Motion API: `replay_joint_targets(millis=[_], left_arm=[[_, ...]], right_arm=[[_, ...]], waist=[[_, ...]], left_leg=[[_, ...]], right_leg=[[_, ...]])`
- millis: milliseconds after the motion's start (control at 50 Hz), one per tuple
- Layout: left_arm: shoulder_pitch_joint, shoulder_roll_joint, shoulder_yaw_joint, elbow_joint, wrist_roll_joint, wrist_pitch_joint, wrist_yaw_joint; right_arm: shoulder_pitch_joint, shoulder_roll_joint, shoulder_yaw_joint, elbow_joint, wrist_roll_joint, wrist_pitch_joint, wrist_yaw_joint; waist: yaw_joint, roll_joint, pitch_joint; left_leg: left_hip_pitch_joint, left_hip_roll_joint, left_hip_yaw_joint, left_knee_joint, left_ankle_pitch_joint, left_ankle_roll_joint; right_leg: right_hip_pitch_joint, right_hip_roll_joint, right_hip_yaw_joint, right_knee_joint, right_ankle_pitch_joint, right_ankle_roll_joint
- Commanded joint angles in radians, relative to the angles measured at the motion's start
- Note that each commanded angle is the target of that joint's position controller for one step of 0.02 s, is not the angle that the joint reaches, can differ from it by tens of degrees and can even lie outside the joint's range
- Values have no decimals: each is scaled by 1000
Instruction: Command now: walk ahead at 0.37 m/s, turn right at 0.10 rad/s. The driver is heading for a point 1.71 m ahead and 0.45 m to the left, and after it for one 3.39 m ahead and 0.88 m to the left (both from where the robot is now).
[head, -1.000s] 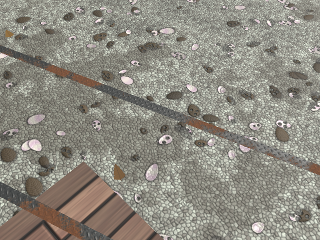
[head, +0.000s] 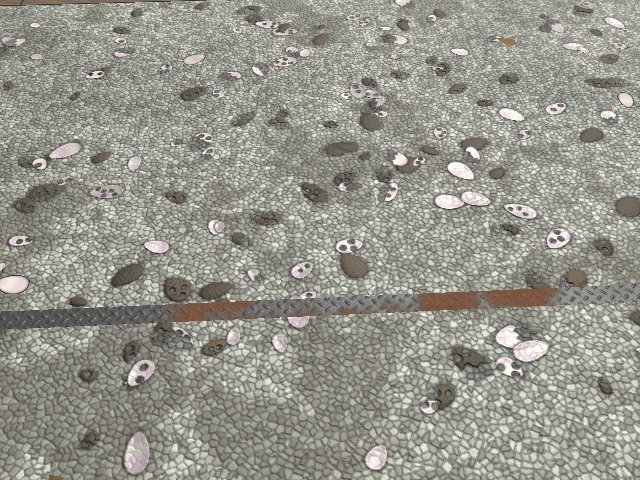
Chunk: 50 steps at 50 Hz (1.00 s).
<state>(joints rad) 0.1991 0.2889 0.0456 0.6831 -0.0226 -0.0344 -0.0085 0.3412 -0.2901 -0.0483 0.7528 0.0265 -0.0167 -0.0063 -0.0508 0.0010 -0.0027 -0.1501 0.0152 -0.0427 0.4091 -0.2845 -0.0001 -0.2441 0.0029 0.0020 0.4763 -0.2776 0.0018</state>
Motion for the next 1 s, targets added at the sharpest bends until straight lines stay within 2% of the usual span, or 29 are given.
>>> replay_joint_targets(millis=[20,40,60,80,140,200,260,300,360,400,420,440,460,480,500,520,540,560,580,600,660,700,740,800,860,900,960,980,1000], left_arm=[[231,149,47,2,-4,-22,16],[275,286,81,6,11,-22,10],[264,227,68,11,19,-35,2],[219,163,45,7,19,-47,-1],[154,112,24,-2,23,-50,-1],[160,119,24,7,19,-46,4],[188,139,27,33,17,-43,12],[229,158,31,57,11,-43,15],[249,171,36,87,0,-40,15],[247,182,41,99,0,-32,17],[244,196,46,101,3,-27,19],[235,202,47,103,7,-20,21],[234,190,40,98,15,-13,25],[261,130,18,72,45,-15,29],[419,3,-16,73,20,-32,17],[305,131,11,81,-8,-50,9],[188,169,24,45,-29,-58,4],[135,152,18,34,-20,-65,10],[114,140,20,32,-2,-65,13],[142,125,20,39,2,-58,11],[161,81,12,49,10,-31,16],[82,75,8,19,22,-27,19],[10,65,3,-2,25,-35,15],[-104,42,-8,-28,19,-53,-1],[-190,50,-9,-59,8,-62,-18],[-224,64,-4,-79,7,-65,-29],[-164,99,11,-73,9,-67,-37],[-56,127,28,-44,11,-67,-33],[103,179,53,-1,14,-64,-23]], right_arm=[[-111,-41,4,-90,-20,-31,15],[-137,-29,8,-156,-14,-53,11],[-167,-125,-20,-160,10,-66,4],[-151,-152,-31,-149,20,-71,11],[-162,-124,-29,-127,-10,-78,29],[-198,-78,-13,-135,-18,-78,42],[-300,-39,7,-164,-15,-79,49],[-365,-37,12,-183,-9,-82,57],[-402,-62,6,-202,-3,-86,69],[-384,-85,-2,-201,-6,-87,72],[-345,-104,-10,-194,-9,-85,67],[-247,-134,-27,-172,-11,-81,58],[-90,-169,-46,-132,-10,-74,45],[83,-241,-61,-103,-19,-64,30],[97,-279,-63,-83,-28,-67,44],[66,-172,-40,-91,-17,-66,40],[-5,-146,-31,-90,-13,-66,35],[-61,-142,-29,-93,-20,-67,34],[-98,-126,-26,-94,-30,-70,36],[-116,-112,-22,-95,-43,-75,36],[-122,-103,-22,-70,-26,-96,39],[-104,-123,-27,-49,-24,-99,33],[-83,-134,-29,-35,-23,-93,26],[-36,-159,-33,-14,-15,-83,18],[30,-179,-37,20,-7,-68,16],[50,-185,-40,38,-4,-54,12],[39,-203,-47,49,-3,-36,4],[18,-201,-44,47,-5,-29,2],[22,-166,-28,38,-16,-27,-1]], waist=[[156,-21,-65],[154,-248,-59],[166,-172,13],[136,-160,76],[100,-115,104],[99,-97,91],[126,-93,105],[145,-90,121],[128,-88,134],[99,-91,105],[72,-105,62],[12,-112,-16],[-66,-103,-123],[-110,40,-286],[-10,329,-448],[-58,201,-343],[-48,135,-169],[-16,31,-86],[14,17,-34],[47,50,-36],[79,65,-10],[66,53,38],[45,42,58],[-2,34,75],[-35,35,86],[-33,41,89],[21,70,37],[86,67,-32],[154,46,-154]], left_leg=[[-367,71,-56,179,-134,76],[-596,-26,57,447,-248,23],[-688,20,-6,627,-288,22],[-737,57,-31,681,-187,38],[-717,103,-17,641,13,33],[-658,90,30,525,146,-12],[-544,59,60,312,282,-32],[-480,35,73,215,343,-25],[-462,26,46,136,342,15],[-418,10,51,111,288,47],[-347,-16,71,116,247,67],[-203,-47,100,112,229,95],[35,-41,101,119,248,125],[364,170,-142,171,265,187],[611,381,-664,0,-49,344],[528,344,-694,-106,-186,297],[380,315,-528,-124,-138,260],[233,280,-425,-144,-4,245],[124,242,-342,-166,116,244],[59,219,-293,-195,172,244],[-36,200,-196,-267,235,269],[-54,193,-150,-300,259,273],[-38,167,-97,-309,277,253],[-29,141,-32,-306,289,220],[59,181,-45,-279,280,216],[147,216,-59,-239,321,203],[230,235,-60,-122,538,172],[214,200,-26,14,686,150],[110,147,14,224,658,117]], right_leg=[[440,-161,211,-155,-40,-83],[465,-370,579,-252,-263,-230],[393,-400,665,-293,-385,-303],[372,-353,586,-301,-390,-280],[313,-250,369,-328,-69,-220],[258,-203,231,-349,186,-217],[181,-168,136,-356,273,-198],[158,-180,124,-368,260,-195],[230,-231,130,-342,309,-180],[300,-249,121,-279,468,-158],[324,-246,112,-212,646,-147],[322,-224,87,-79,834,-130],[235,-180,56,119,875,-101],[2,-116,33,450,512,-71],[-315,75,103,772,-289,-17],[-420,24,177,852,-288,-24],[-476,-26,129,842,-198,-32],[-445,-74,99,795,-110,-31],[-413,-102,89,744,-58,-26],[-352,-127,98,723,-19,-23],[-324,-146,79,644,9,4],[-385,-156,72,548,92,26],[-406,-153,63,409,220,33],[-347,-114,23,198,376,29],[-350,-93,20,103,394,16],[-373,-83,29,58,333,-8],[-271,-45,4,19,208,-51],[-115,-14,-28,-13,213,-78],[140,-46,-1,10,237,-116]])
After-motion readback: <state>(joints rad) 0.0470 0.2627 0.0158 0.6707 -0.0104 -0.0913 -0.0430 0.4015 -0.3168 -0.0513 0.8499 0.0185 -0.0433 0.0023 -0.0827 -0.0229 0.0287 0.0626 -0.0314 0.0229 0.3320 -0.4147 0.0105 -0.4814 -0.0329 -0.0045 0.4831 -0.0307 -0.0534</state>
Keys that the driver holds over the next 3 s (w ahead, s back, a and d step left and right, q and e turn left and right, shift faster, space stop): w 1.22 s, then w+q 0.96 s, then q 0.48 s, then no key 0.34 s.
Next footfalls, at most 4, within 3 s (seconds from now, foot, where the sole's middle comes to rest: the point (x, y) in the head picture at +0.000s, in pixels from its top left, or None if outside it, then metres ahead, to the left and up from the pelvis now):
0.02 right None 0.04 -0.11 -0.78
0.46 left None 0.39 0.12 -0.78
1.00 right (373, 397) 0.69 -0.12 -0.78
1.54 left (267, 295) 0.98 0.12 -0.78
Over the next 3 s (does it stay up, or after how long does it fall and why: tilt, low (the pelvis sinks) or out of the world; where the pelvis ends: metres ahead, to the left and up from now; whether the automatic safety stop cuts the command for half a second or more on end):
stays up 1.37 0.18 -0.01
